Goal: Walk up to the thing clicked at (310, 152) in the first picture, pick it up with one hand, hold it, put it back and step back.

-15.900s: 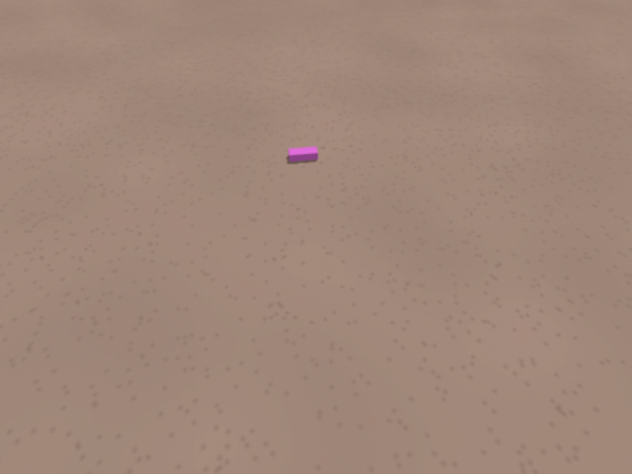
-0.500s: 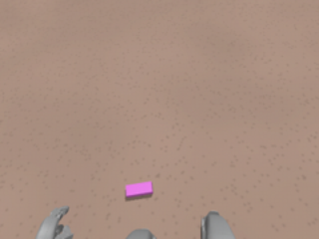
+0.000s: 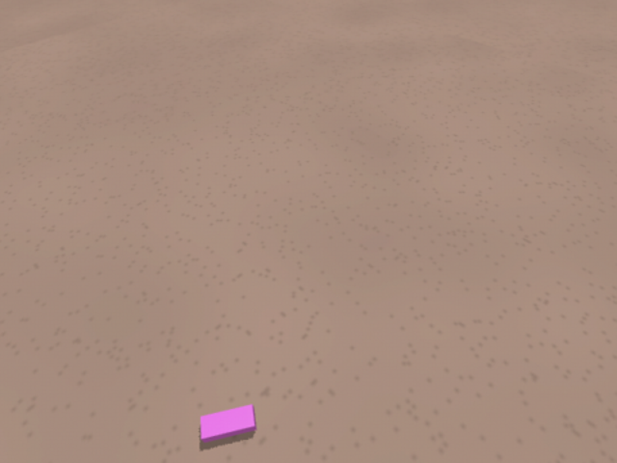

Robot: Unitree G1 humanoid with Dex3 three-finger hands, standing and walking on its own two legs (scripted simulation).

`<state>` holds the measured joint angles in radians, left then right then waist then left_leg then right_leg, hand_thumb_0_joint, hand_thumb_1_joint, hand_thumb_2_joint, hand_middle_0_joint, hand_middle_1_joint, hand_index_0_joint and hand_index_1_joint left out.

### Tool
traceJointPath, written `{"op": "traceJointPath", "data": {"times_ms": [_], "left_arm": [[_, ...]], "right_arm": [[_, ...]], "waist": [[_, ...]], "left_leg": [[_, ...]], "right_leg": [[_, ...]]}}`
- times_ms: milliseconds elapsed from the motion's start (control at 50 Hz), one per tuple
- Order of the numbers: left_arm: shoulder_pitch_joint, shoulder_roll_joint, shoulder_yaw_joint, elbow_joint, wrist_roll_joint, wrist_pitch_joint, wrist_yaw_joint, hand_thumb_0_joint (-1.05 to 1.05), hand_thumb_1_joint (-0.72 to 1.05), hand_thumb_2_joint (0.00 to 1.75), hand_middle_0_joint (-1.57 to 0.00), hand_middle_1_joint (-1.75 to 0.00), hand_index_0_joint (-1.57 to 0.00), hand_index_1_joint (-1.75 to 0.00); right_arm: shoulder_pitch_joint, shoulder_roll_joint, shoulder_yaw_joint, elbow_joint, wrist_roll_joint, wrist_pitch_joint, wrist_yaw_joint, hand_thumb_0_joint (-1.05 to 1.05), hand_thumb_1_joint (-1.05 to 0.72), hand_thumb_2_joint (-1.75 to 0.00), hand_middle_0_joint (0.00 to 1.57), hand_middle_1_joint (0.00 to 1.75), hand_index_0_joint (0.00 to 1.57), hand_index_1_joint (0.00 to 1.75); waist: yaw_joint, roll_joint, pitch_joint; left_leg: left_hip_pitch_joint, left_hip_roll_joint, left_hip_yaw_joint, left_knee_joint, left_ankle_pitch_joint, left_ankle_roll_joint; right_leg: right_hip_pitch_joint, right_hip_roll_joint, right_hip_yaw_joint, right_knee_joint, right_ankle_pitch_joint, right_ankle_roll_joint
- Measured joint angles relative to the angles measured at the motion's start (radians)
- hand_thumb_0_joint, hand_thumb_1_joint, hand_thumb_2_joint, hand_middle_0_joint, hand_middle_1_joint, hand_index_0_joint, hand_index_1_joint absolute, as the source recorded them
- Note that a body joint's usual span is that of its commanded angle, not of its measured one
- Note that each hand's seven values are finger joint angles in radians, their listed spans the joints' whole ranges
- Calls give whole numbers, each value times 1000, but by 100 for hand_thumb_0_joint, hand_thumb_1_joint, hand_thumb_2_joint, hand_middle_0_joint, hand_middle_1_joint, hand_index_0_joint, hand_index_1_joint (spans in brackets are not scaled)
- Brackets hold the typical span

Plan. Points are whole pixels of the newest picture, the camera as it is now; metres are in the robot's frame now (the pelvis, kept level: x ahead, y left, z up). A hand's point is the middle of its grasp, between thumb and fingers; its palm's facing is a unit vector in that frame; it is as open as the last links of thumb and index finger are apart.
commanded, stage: walk up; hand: left
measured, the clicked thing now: (228, 423) +0.39 +0.28 -0.73
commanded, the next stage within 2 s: stand in 0.34 s
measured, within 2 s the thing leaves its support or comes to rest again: neither
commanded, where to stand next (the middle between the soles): -0.02 +0.04 m, yaw -1 degrees
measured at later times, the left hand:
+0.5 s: hand out of the picture +0.11 +0.33 -0.15, palm faces -0.02 -0.91 -0.41, open 7.4 cm
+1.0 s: hand out of the picture +0.08 +0.28 -0.12, palm faces -0.01 -0.93 -0.37, open 7.4 cm
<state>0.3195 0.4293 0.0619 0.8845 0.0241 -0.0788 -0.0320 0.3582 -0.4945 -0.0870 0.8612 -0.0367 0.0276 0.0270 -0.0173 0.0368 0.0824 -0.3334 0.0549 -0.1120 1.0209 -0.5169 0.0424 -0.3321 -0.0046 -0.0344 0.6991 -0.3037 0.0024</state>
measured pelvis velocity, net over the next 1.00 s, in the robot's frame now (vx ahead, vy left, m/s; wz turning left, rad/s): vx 0.00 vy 0.02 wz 0.01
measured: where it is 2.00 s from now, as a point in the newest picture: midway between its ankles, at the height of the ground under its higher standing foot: outside the picture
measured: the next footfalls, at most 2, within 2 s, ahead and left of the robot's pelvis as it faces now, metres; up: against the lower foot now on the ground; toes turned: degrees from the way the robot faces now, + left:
left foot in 0.34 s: +0.09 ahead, +0.18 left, +0.00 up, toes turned -2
left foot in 1.98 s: -0.14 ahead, +0.16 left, +0.00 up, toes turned +1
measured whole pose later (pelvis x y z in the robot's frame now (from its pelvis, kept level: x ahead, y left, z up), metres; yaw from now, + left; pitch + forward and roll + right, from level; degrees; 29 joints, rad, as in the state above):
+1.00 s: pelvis +0.00 +0.02 +0.03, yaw +1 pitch -4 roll +0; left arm 0.13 0.36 0.01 1.09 0.01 -0.02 -0.02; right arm 0.15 -0.36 -0.02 1.10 -0.01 -0.01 0.02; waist -0.01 0.03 0.05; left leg -0.18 0.04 -0.07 0.41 -0.17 -0.05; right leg -0.16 0.02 0.01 0.43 -0.20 -0.01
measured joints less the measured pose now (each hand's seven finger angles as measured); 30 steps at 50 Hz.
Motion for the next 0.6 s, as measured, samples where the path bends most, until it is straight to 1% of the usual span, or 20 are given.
{"op": "traceJointPath", "data": {"times_ms": [40,80,120,160,200,240,280,300,320,340,360,380,400,420,440,480,540,560,580,600], "left_arm": [[10,-23,-20,-6,-6,-10,20,1,90,90,-21,-30,-20,-30],[22,-37,-33,-11,-11,-14,46,0,90,90,-21,-30,-21,-30],[26,-41,-37,-13,-17,-10,71,0,90,90,-21,-30,-21,-30],[14,-38,-34,-16,-19,4,85,0,90,90,-21,-30,-21,-30],[-11,-30,-27,-28,-13,24,88,1,90,90,-21,-30,-21,-30],[-44,-18,-21,-51,-5,43,86,1,90,90,-21,-30,-21,-30],[-79,-7,-18,-77,-1,58,83,1,90,90,-21,-30,-21,-30],[-96,0,-19,-88,-3,64,82,1,90,90,-21,-30,-21,-30],[-113,7,-21,-97,-9,70,82,1,90,90,-21,-30,-21,-30],[-131,15,-22,-103,-17,76,82,1,90,90,-21,-30,-20,-30],[-156,22,-16,-101,-18,81,82,1,90,90,-21,-30,-20,-30],[-172,20,-10,-94,-16,88,83,1,90,90,-20,-30,-20,-30],[-181,13,-12,-83,-14,95,84,1,90,90,-20,-30,-20,-30],[-186,9,-16,-70,-13,100,81,1,90,90,-20,-30,-20,-30],[-188,8,-18,-56,-16,102,77,1,90,90,-20,-30,-20,-30],[-184,1,-23,-29,-20,97,69,1,90,90,-20,-30,-20,-30],[-172,-18,-34,8,-22,84,51,1,90,90,-20,-30,-20,-30],[-166,-27,-37,20,-24,77,46,1,90,90,-20,-30,-20,-30],[-160,-37,-40,33,-25,70,42,1,90,90,-20,-30,-20,-30],[-159,-52,-42,48,-24,64,41,1,90,90,-20,-30,-20,-30]], "right_arm": [[-17,-5,-5,-10,-2,18,11,1,-91,-89,20,30,20,30],[-33,-7,-9,-36,-10,29,20,1,-91,-89,20,30,20,30],[-58,-3,-12,-64,-11,43,26,1,-91,-89,20,30,20,30],[-88,8,-12,-80,7,51,20,1,-91,-89,20,30,20,30],[-113,24,-8,-84,30,53,6,1,-91,-89,20,30,20,30],[-128,41,1,-81,45,52,-7,1,-91,-89,20,30,20,30],[-135,55,12,-76,49,50,-16,1,-91,-89,20,30,20,30],[-137,61,16,-73,47,47,-18,1,-91,-89,20,30,20,30],[-138,66,20,-70,44,42,-19,1,-91,-89,20,30,20,30],[-140,71,21,-67,36,36,-18,1,-91,-89,20,30,20,30],[-150,90,23,-56,29,25,-21,1,-91,-89,20,30,20,30],[-152,104,30,-46,25,11,-19,1,-91,-89,20,30,20,30],[-148,114,40,-34,21,-4,-16,1,-91,-89,20,30,20,30],[-144,126,46,-22,19,-15,-14,1,-91,-89,21,30,21,30],[-141,141,51,-11,18,-23,-16,1,-91,-89,21,30,21,30],[-137,162,58,5,18,-33,-22,1,-91,-89,21,30,21,30],[-136,166,58,23,16,-44,-21,1,-91,-89,21,30,21,30],[-139,161,54,30,15,-44,-21,1,-90,-89,21,30,21,30],[-144,154,49,38,16,-43,-20,1,-90,-89,21,30,21,30],[-151,144,43,48,18,-39,-20,1,-90,-89,21,30,21,30]], "waist": [[2,35,0],[5,66,3],[10,87,19],[16,97,44],[24,94,66],[31,82,83],[35,67,93],[35,58,96],[31,48,97],[26,33,101],[27,-7,120],[31,-30,127],[26,-35,117],[19,-42,105],[16,-56,97],[13,-77,80],[7,-89,57],[6,-87,50],[5,-81,43],[2,-63,45]], "left_leg": [[-85,-24,-5,107,54,-9],[-157,-32,-4,141,103,-25],[-212,-46,-23,164,122,-39],[-247,-72,-55,184,123,-51],[-258,-98,-75,189,112,-59],[-240,-108,-62,138,108,-64],[-195,-98,-18,27,111,-62],[-163,-90,11,-48,124,-59],[-121,-83,40,-142,161,-55],[-88,-87,58,-213,170,-59],[-81,-110,77,-214,161,-57],[-86,-117,87,-198,155,-53],[-94,-112,80,-187,153,-50],[-93,-107,73,-192,157,-47],[-82,-102,71,-210,166,-45],[-54,-86,71,-256,186,-48],[-16,-65,70,-314,212,-55],[-7,-57,71,-325,216,-58],[0,-50,70,-330,218,-62],[9,-38,61,-331,218,-68]], "right_leg": [[31,-2,-7,-32,0,1],[52,-6,-5,-58,7,5],[55,-15,7,-59,8,10],[44,-29,22,-44,3,15],[21,-47,37,-16,-6,19],[-11,-69,48,21,-21,22],[-47,-88,52,68,-41,30],[-66,-98,53,96,-53,37],[-87,-107,54,130,-68,43],[-110,-120,57,172,-85,48],[-125,-136,88,211,-104,34],[-134,-116,132,244,-163,21],[-140,-76,163,279,-220,10],[-144,-42,181,322,-243,-1],[-146,-17,188,357,-245,-11],[-132,9,175,353,-237,-21],[-67,8,125,213,-251,-13],[-34,3,102,136,-232,-8],[5,2,84,49,-172,-2],[36,11,72,-15,-53,4]]}}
